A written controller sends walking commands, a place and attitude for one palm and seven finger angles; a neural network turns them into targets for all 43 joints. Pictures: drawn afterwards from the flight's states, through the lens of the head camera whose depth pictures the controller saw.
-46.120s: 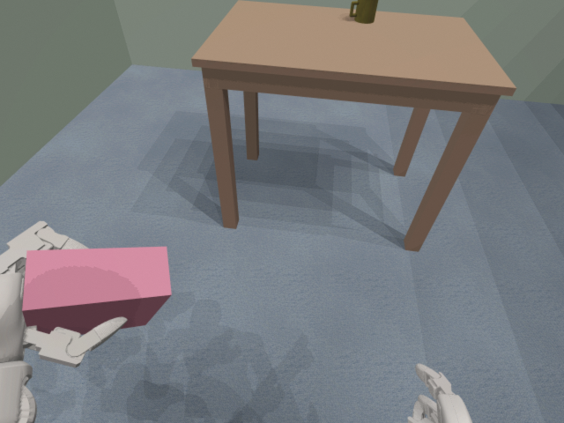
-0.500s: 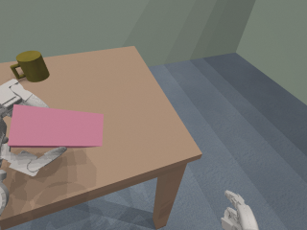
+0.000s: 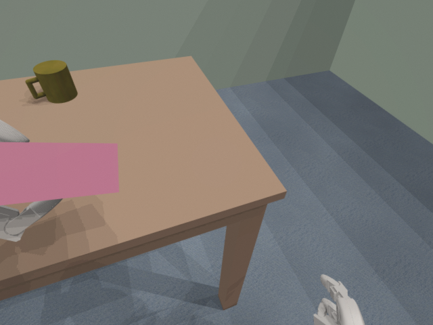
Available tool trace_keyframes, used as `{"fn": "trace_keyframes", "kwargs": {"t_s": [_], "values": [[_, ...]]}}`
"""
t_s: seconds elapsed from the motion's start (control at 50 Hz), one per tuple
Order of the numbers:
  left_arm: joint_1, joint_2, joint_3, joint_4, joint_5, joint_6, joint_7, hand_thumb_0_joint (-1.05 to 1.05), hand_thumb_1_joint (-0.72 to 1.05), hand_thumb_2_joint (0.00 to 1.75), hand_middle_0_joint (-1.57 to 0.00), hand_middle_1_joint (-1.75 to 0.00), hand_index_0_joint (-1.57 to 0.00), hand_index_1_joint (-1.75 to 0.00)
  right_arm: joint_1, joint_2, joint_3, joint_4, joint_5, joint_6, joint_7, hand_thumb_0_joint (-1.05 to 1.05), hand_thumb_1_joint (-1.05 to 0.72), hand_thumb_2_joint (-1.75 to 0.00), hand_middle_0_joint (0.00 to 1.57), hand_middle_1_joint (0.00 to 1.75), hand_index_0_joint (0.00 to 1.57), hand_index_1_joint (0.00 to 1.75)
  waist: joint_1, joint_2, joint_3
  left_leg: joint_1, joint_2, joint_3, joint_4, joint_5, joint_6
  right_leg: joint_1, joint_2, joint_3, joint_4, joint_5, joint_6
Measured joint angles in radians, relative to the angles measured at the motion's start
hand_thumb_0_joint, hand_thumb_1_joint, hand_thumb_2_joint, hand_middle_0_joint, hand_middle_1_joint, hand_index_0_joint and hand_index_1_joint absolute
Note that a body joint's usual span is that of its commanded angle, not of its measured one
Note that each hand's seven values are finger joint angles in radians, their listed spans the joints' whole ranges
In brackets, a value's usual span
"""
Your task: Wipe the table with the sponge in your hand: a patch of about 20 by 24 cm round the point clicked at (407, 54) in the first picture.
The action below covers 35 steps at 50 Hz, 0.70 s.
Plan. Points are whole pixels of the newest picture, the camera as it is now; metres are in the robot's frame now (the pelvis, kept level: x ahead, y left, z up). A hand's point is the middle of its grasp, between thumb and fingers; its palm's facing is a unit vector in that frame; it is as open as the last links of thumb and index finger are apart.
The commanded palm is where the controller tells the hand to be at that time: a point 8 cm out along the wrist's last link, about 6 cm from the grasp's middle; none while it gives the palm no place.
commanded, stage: step back with the hand held close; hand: left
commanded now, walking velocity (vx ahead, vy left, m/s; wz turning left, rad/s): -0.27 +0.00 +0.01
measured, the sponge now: (62, 168) +0.23 +0.21 +0.25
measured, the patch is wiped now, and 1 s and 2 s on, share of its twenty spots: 1.00 1.00 1.00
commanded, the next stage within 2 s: stop stepping back and stand still in 0.66 s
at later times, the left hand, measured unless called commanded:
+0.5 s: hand out of the picture +0.14 +0.21 +0.28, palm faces +0.49 -0.82 -0.30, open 9.7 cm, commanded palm +0.09 +0.26 +0.28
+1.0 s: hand out of the picture +0.01 +0.19 +0.27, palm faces +0.43 -0.84 -0.34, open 9.7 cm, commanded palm -0.04 +0.25 +0.28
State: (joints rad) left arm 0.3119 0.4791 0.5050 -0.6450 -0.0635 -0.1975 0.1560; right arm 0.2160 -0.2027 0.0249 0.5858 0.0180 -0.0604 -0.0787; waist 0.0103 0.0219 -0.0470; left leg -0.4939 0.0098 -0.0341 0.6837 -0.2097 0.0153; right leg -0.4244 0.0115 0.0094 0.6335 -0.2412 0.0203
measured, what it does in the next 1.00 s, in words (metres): walks backwards: right foot, then left foot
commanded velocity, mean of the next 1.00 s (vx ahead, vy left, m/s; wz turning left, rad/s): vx -0.21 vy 0.02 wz -0.01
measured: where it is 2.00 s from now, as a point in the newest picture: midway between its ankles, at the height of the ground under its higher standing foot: outside the picture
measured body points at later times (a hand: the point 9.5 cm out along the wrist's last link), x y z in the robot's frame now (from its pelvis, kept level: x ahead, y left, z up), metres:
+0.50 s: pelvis -0.07 -0.02 +0.00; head -0.07 -0.01 +0.45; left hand +0.11 +0.25 +0.29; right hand +0.10 -0.23 -0.09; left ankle -0.01 +0.10 -0.67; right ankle -0.03 -0.13 -0.72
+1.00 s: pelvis -0.21 -0.03 +0.01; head -0.23 -0.03 +0.46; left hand -0.02 +0.23 +0.29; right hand -0.06 -0.26 -0.08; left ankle -0.18 +0.11 -0.68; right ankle -0.14 -0.13 -0.72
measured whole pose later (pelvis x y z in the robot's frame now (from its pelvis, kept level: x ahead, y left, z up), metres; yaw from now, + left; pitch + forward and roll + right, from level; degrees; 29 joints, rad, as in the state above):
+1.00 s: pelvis -0.21 -0.03 +0.01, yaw -2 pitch -2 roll +0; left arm 0.31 0.41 0.43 -0.63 -0.07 -0.13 0.13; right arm 0.20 -0.20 0.02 0.66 0.02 -0.05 -0.04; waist -0.01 0.01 -0.02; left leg -0.46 0.05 0.02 0.95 -0.41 -0.01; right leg -0.36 0.01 -0.04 0.60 -0.21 -0.04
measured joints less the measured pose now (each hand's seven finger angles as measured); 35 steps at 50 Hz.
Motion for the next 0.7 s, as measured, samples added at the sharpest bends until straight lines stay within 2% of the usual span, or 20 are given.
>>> {"fn": "trace_keyframes", "kwargs": {"t_s": [0.08,0.16,0.22,0.28,0.32,0.36,0.38,0.4,0.44,0.48,0.52,0.56,0.6,0.64,0.66,0.7], "values": [[-0.056,-0.044,-0.016,0.047,-0.002,0.017,0.004,-0.01,-0.5,1.06,-0.76,-1.37,-0.8,-1.37,-0.018,0.002,0.011,0.0,0.001,-0.005,0.007,0.01,-0.9,-0.9,0.2,0.3,0.2,0.3,0.01,0.003,-0.009,-0.013,0.006,0.005,0.027,-0.052,0.001,-0.002,-0.003,-0.008,0.003,0.023,0.004],[-0.063,-0.079,-0.067,0.017,0.004,0.029,0.007,-0.01,-0.5,1.06,-0.76,-1.37,-0.8,-1.37,-0.043,-0.006,0.02,0.012,-0.008,0.006,0.012,0.01,-0.9,-0.9,0.2,0.3,0.2,0.3,0.005,-0.013,-0.002,-0.039,0.005,0.013,0.047,-0.133,0.0,-0.017,-0.014,-0.015,-0.005,0.042,0.005],[-0.046,-0.061,-0.076,-0.037,0.007,0.022,0.002,-0.01,-0.5,1.06,-0.76,-1.37,-0.8,-1.37,-0.059,-0.009,0.016,0.002,-0.013,0.017,0.013,0.01,-0.9,-0.9,0.2,0.3,0.2,0.3,-0.006,-0.026,0.024,-0.053,0.009,0.023,0.034,-0.066,0.004,-0.04,-0.021,-0.019,0.015,0.043,0.005],[-0.041,-0.022,-0.044,-0.064,0.015,0.007,-0.001,-0.01,-0.5,1.06,-0.76,-1.37,-0.8,-1.37,-0.056,-0.003,-0.003,-0.021,-0.015,0.012,0.015,0.01,-0.9,-0.9,0.2,0.3,0.2,0.3,-0.012,-0.014,0.051,-0.062,0.037,0.032,0.019,0.069,0.008,-0.073,0.001,-0.02,0.142,-0.102,-0.002],[-0.051,0.002,-0.014,-0.049,0.009,-0.007,-0.002,-0.01,-0.5,1.06,-0.76,-1.37,-0.8,-1.37,-0.047,0.012,-0.015,-0.016,-0.011,0.001,0.021,0.01,-0.9,-0.9,0.2,0.3,0.2,0.3,-0.005,-0.015,0.054,-0.065,0.042,0.033,0.017,0.078,-0.001,-0.061,0.015,-0.017,0.227,-0.192,-0.005],[-0.062,0.007,0.011,-0.022,-0.001,-0.014,-0.001,-0.01,-0.5,1.06,-0.76,-1.37,-0.8,-1.37,-0.034,0.025,-0.016,-0.004,-0.01,-0.013,0.028,0.01,-0.9,-0.9,0.2,0.3,0.2,0.3,0.009,-0.015,0.043,-0.068,0.049,0.04,0.0,0.082,-0.01,-0.006,0.022,-0.024,0.197,-0.218,-0.011],[-0.069,0.003,0.02,-0.009,-0.006,-0.015,-0.001,-0.01,-0.5,1.06,-0.76,-1.37,-0.8,-1.37,-0.028,0.027,-0.013,0.001,-0.011,-0.02,0.031,0.01,-0.9,-0.9,0.2,0.3,0.2,0.3,0.016,-0.013,0.038,-0.073,0.054,0.045,-0.005,0.087,-0.015,0.03,0.022,-0.028,0.138,-0.194,-0.018],[-0.08,-0.011,0.021,0.004,-0.006,-0.017,-0.002,-0.01,-0.5,1.06,-0.76,-1.37,-0.8,-1.37,-0.028,0.024,-0.01,0.008,-0.011,-0.025,0.033,0.01,-0.9,-0.9,0.2,0.3,0.2,0.3,0.021,0.006,0.043,-0.078,0.067,0.041,0.002,0.081,-0.02,0.042,0.032,-0.036,0.093,-0.109,-0.028],[-0.097,-0.043,-0.009,0.019,-0.004,-0.012,-0.005,-0.01,-0.5,1.06,-0.76,-1.37,-0.8,-1.37,-0.027,0.02,-0.008,0.036,-0.004,-0.025,0.035,0.01,-0.9,-0.9,0.2,0.3,0.2,0.3,0.017,0.022,0.053,-0.098,0.061,0.022,0.097,-0.073,-0.035,0.054,0.036,-0.047,0.065,-0.063,-0.038],[-0.083,-0.065,-0.049,0.008,-0.005,0.003,-0.013,-0.01,-0.5,1.06,-0.76,-1.37,-0.8,-1.37,-0.023,0.024,-0.002,0.069,-0.002,-0.009,0.037,0.01,-0.9,-0.9,0.2,0.3,0.2,0.3,0.01,-0.007,0.045,-0.115,0.022,0.024,0.291,-0.176,-0.046,0.06,0.012,-0.035,0.035,-0.054,-0.037],[-0.042,-0.067,-0.064,-0.016,-0.004,0.012,-0.025,-0.01,-0.5,1.06,-0.76,-1.37,-0.8,-1.37,-0.021,0.031,0.008,0.075,-0.005,0.011,0.037,0.01,-0.9,-0.9,0.2,0.3,0.2,0.29,-0.002,-0.05,0.033,-0.083,0.003,0.049,0.361,-0.215,-0.048,0.053,-0.015,-0.011,-0.005,-0.025,-0.032],[-0.005,-0.053,-0.067,-0.035,-0.002,0.012,-0.028,-0.01,-0.5,1.06,-0.76,-1.37,-0.8,-1.37,-0.02,0.035,0.012,0.059,-0.009,0.021,0.033,0.01,-0.9,-0.9,0.2,0.3,0.2,0.3,-0.019,-0.083,0.029,-0.013,0.003,0.068,0.286,-0.234,-0.045,0.038,-0.036,0.007,-0.043,0.013,-0.025],[0.018,-0.03,-0.058,-0.051,0.0,0.006,-0.027,-0.01,-0.5,1.06,-0.76,-1.37,-0.8,-1.37,-0.026,0.028,0.007,0.037,-0.012,0.021,0.029,0.01,-0.9,-0.9,0.2,0.3,0.2,0.3,-0.037,-0.1,0.032,0.069,0.01,0.072,0.134,-0.21,-0.04,0.009,-0.052,0.013,-0.06,0.044,-0.017],[0.036,-0.002,-0.039,-0.077,-0.005,0.001,-0.022,-0.01,-0.5,1.06,-0.76,-1.37,-0.8,-1.37,-0.033,0.006,-0.006,0.007,-0.012,0.018,0.026,0.01,-0.9,-0.9,0.2,0.3,0.2,0.3,-0.055,-0.085,0.038,0.156,0.041,0.062,-0.053,-0.073,-0.025,-0.034,-0.05,0.003,-0.043,0.057,-0.004],[0.04,0.017,-0.024,-0.092,-0.011,-0.004,-0.021,-0.01,-0.5,1.06,-0.76,-1.37,-0.8,-1.37,-0.04,-0.001,-0.018,-0.001,-0.01,0.012,0.025,0.01,-0.9,-0.9,0.2,0.3,0.2,0.3,-0.063,-0.081,0.045,0.164,0.045,0.059,-0.095,-0.098,-0.047,-0.063,-0.052,-0.001,-0.017,0.056,0.003],[0.051,0.048,0.017,-0.104,-0.022,-0.016,-0.023,-0.01,-0.5,1.06,-0.76,-1.37,-0.8,-1.37,-0.063,0.016,-0.036,0.009,-0.011,0.0,0.029,0.01,-0.9,-0.9,0.2,0.3,0.2,0.29,-0.045,-0.115,0.073,0.147,0.038,0.083,-0.076,-0.107,-0.061,-0.12,-0.043,0.028,0.114,-0.084,0.01]]}}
